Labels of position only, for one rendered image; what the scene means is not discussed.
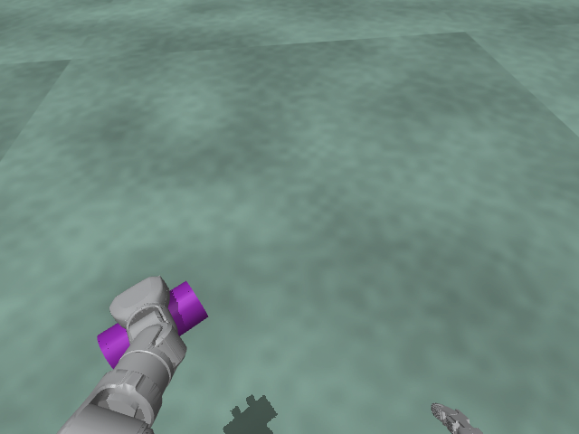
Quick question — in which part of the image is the right robot hand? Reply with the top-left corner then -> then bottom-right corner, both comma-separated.
431,403 -> 483,434

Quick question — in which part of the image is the left robot arm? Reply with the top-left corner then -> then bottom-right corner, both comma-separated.
56,303 -> 187,434

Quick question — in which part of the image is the can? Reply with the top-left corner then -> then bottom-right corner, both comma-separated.
97,281 -> 208,369

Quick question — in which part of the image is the left robot hand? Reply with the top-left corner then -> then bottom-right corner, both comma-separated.
109,276 -> 170,329

